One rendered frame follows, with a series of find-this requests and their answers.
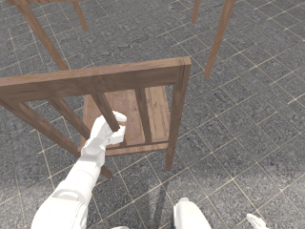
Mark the table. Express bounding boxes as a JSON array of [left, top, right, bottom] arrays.
[[5, 0, 235, 78]]

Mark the right robot hand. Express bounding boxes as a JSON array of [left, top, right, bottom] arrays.
[[246, 213, 270, 229]]

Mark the right robot thigh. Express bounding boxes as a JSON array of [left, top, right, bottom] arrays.
[[173, 200, 212, 229]]

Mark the chair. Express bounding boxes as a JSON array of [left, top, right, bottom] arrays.
[[0, 56, 192, 178]]

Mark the robot left upper arm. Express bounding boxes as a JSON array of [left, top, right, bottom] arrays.
[[32, 197, 89, 229]]

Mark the robot left forearm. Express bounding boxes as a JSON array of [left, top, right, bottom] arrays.
[[30, 137, 106, 229]]

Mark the left robot hand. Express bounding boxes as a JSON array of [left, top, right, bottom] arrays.
[[90, 111, 127, 146]]

